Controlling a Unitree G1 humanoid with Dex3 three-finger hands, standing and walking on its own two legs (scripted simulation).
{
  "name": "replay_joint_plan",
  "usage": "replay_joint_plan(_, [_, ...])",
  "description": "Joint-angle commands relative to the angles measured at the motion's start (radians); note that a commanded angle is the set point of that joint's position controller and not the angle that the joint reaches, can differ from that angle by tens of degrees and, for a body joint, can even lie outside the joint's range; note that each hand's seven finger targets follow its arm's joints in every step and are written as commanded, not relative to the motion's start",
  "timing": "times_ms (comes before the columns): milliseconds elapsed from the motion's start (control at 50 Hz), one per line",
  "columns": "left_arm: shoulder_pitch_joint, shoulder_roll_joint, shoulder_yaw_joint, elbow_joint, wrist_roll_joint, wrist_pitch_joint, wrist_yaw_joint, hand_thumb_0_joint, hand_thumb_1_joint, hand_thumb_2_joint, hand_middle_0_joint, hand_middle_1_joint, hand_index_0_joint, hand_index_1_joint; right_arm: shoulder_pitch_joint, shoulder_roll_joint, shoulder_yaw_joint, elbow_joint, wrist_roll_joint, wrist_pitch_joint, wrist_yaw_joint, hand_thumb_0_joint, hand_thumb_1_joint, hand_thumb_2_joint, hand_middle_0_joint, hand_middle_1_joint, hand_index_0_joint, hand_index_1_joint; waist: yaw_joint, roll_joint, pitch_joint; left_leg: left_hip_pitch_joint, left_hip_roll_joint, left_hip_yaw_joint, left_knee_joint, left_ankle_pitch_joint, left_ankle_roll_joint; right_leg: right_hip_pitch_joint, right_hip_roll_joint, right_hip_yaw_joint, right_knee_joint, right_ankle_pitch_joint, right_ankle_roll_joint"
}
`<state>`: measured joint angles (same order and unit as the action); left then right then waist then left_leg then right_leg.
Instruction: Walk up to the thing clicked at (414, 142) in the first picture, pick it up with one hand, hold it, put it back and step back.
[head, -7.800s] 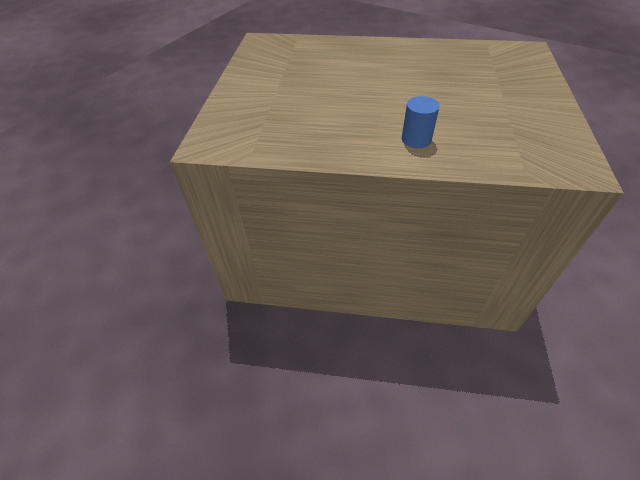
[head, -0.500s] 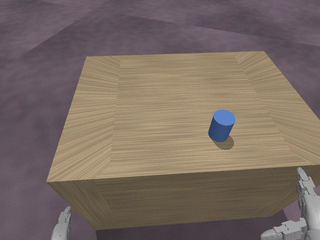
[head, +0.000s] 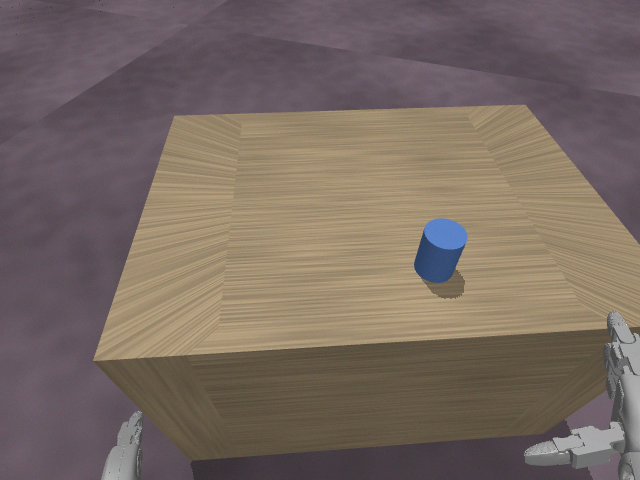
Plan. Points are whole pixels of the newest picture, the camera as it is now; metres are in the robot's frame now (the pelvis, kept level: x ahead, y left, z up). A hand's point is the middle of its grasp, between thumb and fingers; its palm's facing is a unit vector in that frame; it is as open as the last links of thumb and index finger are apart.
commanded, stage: go down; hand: right
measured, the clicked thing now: (439, 251) +0.51 -0.22 -0.08
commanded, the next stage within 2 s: none
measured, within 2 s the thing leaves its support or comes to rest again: neither
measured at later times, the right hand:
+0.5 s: hand (597, 298) +0.30 -0.34 +0.06, palm faces +0.24 +0.97 -0.02, open 17.6 cm
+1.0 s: hand (607, 275) +0.34 -0.37 +0.06, palm faces +0.23 +0.97 +0.00, open 17.4 cm
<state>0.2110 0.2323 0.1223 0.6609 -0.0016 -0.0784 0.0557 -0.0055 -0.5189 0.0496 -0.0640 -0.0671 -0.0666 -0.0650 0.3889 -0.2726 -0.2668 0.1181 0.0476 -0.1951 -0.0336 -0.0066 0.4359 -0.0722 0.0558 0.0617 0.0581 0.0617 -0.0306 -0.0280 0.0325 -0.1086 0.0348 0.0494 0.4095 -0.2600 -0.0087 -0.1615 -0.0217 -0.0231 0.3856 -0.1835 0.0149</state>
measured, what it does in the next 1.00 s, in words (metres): stands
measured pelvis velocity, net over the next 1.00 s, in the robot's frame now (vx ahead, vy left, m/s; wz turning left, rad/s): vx -0.01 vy -0.02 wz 0.01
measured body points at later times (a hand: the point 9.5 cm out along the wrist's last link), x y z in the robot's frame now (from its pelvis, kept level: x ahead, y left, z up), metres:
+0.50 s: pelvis -0.01 -0.01 -0.01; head +0.02 -0.02 +0.43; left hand +0.14 +0.26 -0.09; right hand +0.29 -0.39 +0.06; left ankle -0.02 +0.12 -0.74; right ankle +0.02 -0.13 -0.74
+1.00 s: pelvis -0.01 -0.02 -0.03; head +0.04 -0.05 +0.42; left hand +0.15 +0.24 -0.09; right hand +0.32 -0.43 +0.06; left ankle -0.02 +0.12 -0.74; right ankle +0.02 -0.13 -0.74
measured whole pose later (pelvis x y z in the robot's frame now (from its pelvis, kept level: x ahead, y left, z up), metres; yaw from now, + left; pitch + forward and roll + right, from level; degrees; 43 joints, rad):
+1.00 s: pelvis -0.01 -0.02 -0.03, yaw +1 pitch +9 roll +2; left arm 0.25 0.24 -0.03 0.57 -0.01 -0.20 0.14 0.00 -0.52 0.04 -0.06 -0.07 -0.07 -0.06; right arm -0.39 -0.66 -0.60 0.94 0.28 -0.31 0.50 -0.01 0.51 -0.05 0.05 0.05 0.05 0.05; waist 0.06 0.03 -0.07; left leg -0.47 0.02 0.05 0.67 -0.35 -0.03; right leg -0.57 -0.05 -0.01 0.74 -0.33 0.00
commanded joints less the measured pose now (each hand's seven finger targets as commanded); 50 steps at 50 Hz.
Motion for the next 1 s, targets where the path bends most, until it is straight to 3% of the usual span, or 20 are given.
replay_joint_plan(0, [-0.089,0.16,0.063,-0.125,0.007,-0.038,0.013,0.0,-0.543,0.041,-0.059,-0.05,-0.055,-0.053,-0.153,-0.217,-0.153,-0.126,0.022,-0.084,0.012,0.0,0.481,-0.07,0.032,0.059,0.043,0.059,0.015,0.033,-0.089,-0.082,-0.027,0.001,-0.068,0.162,0.003,0.059,0.025,-0.007,-0.026,0.113,-0.033])
replay_joint_plan(20, [-0.091,0.131,0.046,-0.131,0.006,-0.036,0.012,0.0,-0.547,0.042,-0.058,-0.05,-0.054,-0.054,-0.203,-0.224,-0.161,-0.123,0.029,-0.093,0.024,0.0,0.478,-0.067,0.035,0.058,0.045,0.058,0.022,0.033,-0.082,-0.091,-0.023,-0.004,-0.067,0.157,0.001,0.059,0.027,-0.009,-0.018,0.107,-0.034])
replay_joint_plan(120, [-0.157,0.166,0.053,-0.141,-0.003,-0.047,0.041,0.0,-0.541,0.035,-0.058,-0.048,-0.056,-0.049,-0.457,-0.343,-0.243,-0.023,0.091,-0.141,0.11,0.0,0.542,-0.063,0.027,0.061,0.04,0.061,0.037,0.011,-0.125,-0.111,-0.014,-0.029,-0.064,0.101,-0.001,0.034,0.03,0.005,0.005,0.041,-0.035])
replay_joint_plan(180, [-0.121,0.109,-0.016,-0.096,-0.013,-0.056,0.059,0.0,-0.539,0.032,-0.057,-0.049,-0.057,-0.048,-0.556,-0.361,-0.244,0.131,0.138,-0.155,0.203,0.0,0.538,-0.064,0.027,0.061,0.04,0.061,0.057,0.001,-0.13,-0.139,-0.011,-0.041,-0.043,0.111,-0.003,0.014,0.025,0.014,0.029,0.049,-0.038])
replay_joint_plan(200, [-0.14,0.148,0.002,-0.122,-0.016,-0.066,0.066,0.0,-0.538,0.032,-0.056,-0.047,-0.056,-0.047,-0.579,-0.382,-0.256,0.167,0.157,-0.156,0.235,0.0,0.542,-0.054,0.032,0.059,0.043,0.059,0.053,-0.005,-0.152,-0.138,-0.011,-0.042,-0.031,0.115,-0.004,0.0,0.024,0.016,0.038,0.051,-0.036])
replay_joint_plan(220, [-0.115,0.121,-0.024,-0.054,-0.018,-0.064,0.065,0.0,-0.536,0.029,-0.056,-0.048,-0.057,-0.047,-0.601,-0.413,-0.272,0.226,0.173,-0.155,0.269,0.0,0.534,-0.054,0.033,0.058,0.044,0.058,0.045,-0.026,-0.138,-0.15,-0.009,-0.043,-0.018,0.113,-0.003,-0.027,0.024,0.018,0.047,0.049,-0.036])
replay_joint_plan(260, [-0.117,0.13,-0.042,-0.121,-0.019,-0.08,0.071,0.0,-0.532,0.023,-0.056,-0.05,-0.059,-0.046,-0.643,-0.453,-0.298,0.303,0.201,-0.157,0.331,0.0,0.568,-0.051,0.028,0.06,0.041,0.06,0.05,-0.017,-0.194,-0.145,-0.009,-0.044,0.007,0.134,-0.003,-0.041,0.02,0.023,0.073,0.067,-0.037])
replay_joint_plan(360, [-0.065,0.16,-0.042,-0.156,-0.015,-0.103,0.086,0.0,-0.528,0.021,-0.056,-0.056,-0.064,-0.048,-0.789,-0.53,-0.341,0.447,0.269,-0.173,0.446,0.0,0.576,-0.045,0.028,0.057,0.04,0.057,0.058,-0.008,-0.277,-0.177,-0.019,-0.035,0.061,0.177,0.001,-0.067,0.017,0.027,0.123,0.097,-0.038])
replay_joint_plan(420, [-0.078,0.182,-0.031,-0.156,-0.017,-0.114,0.091,0.0,-0.526,0.022,-0.056,-0.058,-0.065,-0.049,-0.846,-0.583,-0.364,0.524,0.287,-0.185,0.487,0.0,0.602,-0.049,0.023,0.059,0.037,0.059,0.055,-0.027,-0.251,-0.226,-0.025,-0.028,0.089,0.134,0.007,-0.116,0.012,0.031,0.141,0.059,-0.036])
replay_joint_plan(460, [-0.106,0.156,-0.061,-0.137,-0.019,-0.123,0.089,0.0,-0.527,0.027,-0.055,-0.059,-0.063,-0.051,-0.879,-0.592,-0.37,0.549,0.296,-0.196,0.507,0.0,0.611,-0.051,0.018,0.06,0.034,0.06,0.037,-0.061,-0.256,-0.264,-0.033,-0.016,0.119,0.093,0.017,-0.146,0.003,0.035,0.155,0.032,-0.029])
replay_joint_plan(480, [-0.079,0.165,-0.048,-0.129,-0.017,-0.126,0.089,0.0,-0.527,0.027,-0.057,-0.061,-0.067,-0.052,-0.889,-0.61,-0.377,0.567,0.301,-0.203,0.518,0.0,0.611,-0.061,0.014,0.063,0.031,0.063,0.044,-0.08,-0.28,-0.286,-0.037,-0.012,0.141,0.098,0.021,-0.146,-0.002,0.038,0.175,0.046,-0.025])
replay_joint_plan(540, [-0.063,0.131,-0.106,-0.177,-0.013,-0.138,0.089,0.0,-0.526,0.029,-0.057,-0.064,-0.067,-0.054,-0.917,-0.636,-0.383,0.565,0.298,-0.215,0.541,0.0,0.58,-0.06,0.021,0.059,0.033,0.059,0.036,-0.104,-0.396,-0.265,-0.046,-0.01,0.165,0.137,0.021,-0.114,-0.008,0.041,0.214,0.133,-0.02])
replay_joint_plan(580, [-0.054,0.179,-0.075,-0.186,-0.008,-0.141,0.1,0.0,-0.533,0.033,-0.058,-0.064,-0.065,-0.057,-0.929,-0.686,-0.406,0.53,0.293,-0.216,0.544,0.0,0.54,-0.054,0.031,0.054,0.039,0.054,0.027,-0.138,-0.464,-0.248,-0.05,-0.008,0.179,0.175,0.021,-0.075,-0.014,0.046,0.224,0.22,-0.015])
replay_joint_plan(620, [-0.044,0.174,-0.085,-0.164,-0.007,-0.138,0.098,0.0,-0.528,0.031,-0.059,-0.068,-0.068,-0.059,-0.91,-0.638,-0.379,0.598,0.292,-0.201,0.551,0.0,0.519,-0.05,0.035,0.051,0.039,0.05,0.044,-0.118,-0.383,-0.299,-0.054,-0.007,0.173,0.153,0.023,-0.111,-0.018,0.047,0.23,0.212,-0.015])
replay_joint_plan(680, [-0.029,0.23,-0.039,-0.206,-0.004,-0.147,0.109,0.0,-0.537,0.037,-0.06,-0.066,-0.065,-0.061,-0.968,-0.675,-0.389,0.543,0.285,-0.202,0.54,0.0,0.503,-0.051,0.04,0.049,0.042,0.049,0.06,-0.124,-0.433,-0.299,-0.057,-0.003,0.17,0.148,0.025,-0.069,-0.025,0.05,0.229,0.208,-0.011])
replay_joint_plan(740, [-0.001,0.169,-0.085,-0.212,-0.011,-0.148,0.103,0.0,-0.542,0.042,-0.06,-0.063,-0.062,-0.06,-0.982,-0.666,-0.386,0.543,0.275,-0.195,0.529,0.0,0.493,-0.057,0.041,0.051,0.044,0.051,0.06,-0.1,-0.374,-0.289,-0.056,-0.003,0.165,0.15,0.022,-0.114,-0.016,0.042,0.219,0.155,-0.018])
replay_joint_plan(860, [0.065,0.15,-0.087,-0.174,-0.009,-0.151,0.101,0.0,-0.534,0.039,-0.057,-0.06,-0.061,-0.057,-1.036,-0.718,-0.389,0.603,0.255,-0.18,0.53,0.0,0.511,-0.051,0.043,0.05,0.045,0.05,0.086,-0.13,-0.307,-0.337,-0.046,-0.015,0.173,0.127,0.02,-0.179,-0.009,0.034,0.233,0.075,-0.022])
replay_joint_plan(900, [0.007,0.192,-0.059,-0.242,-0.007,-0.162,0.1,0.0,-0.532,0.038,-0.056,-0.061,-0.061,-0.056,-1.098,-0.725,-0.379,0.588,0.254,-0.181,0.536,0.0,0.537,-0.051,0.04,0.052,0.044,0.052,0.107,-0.123,-0.344,-0.367,-0.048,-0.016,0.185,0.105,0.02,-0.173,-0.016,0.04,0.246,0.05,-0.023])
replay_joint_plan(960, [0.028,0.146,-0.111,-0.216,-0.006,-0.167,0.093,0.0,-0.541,0.046,-0.055,-0.059,-0.057,-0.057,-1.113,-0.745,-0.386,0.634,0.252,-0.177,0.549,0.0,0.53,-0.048,0.043,0.05,0.046,0.05,0.092,-0.135,-0.369,-0.376,-0.048,-0.011,0.204,0.098,0.019,-0.179,-0.016,0.046,0.266,0.05,-0.022])
replay_joint_plan(980, [0.033,0.156,-0.098,-0.216,-0.006,-0.169,0.095,0.0,-0.538,0.045,-0.054,-0.059,-0.057,-0.056,-1.122,-0.756,-0.394,0.655,0.257,-0.175,0.557,0.0,0.549,-0.053,0.038,0.053,0.042,0.053,0.099,-0.135,-0.369,-0.4,-0.049,-0.01,0.213,0.099,0.018,-0.186,-0.019,0.048,0.276,0.061,-0.021])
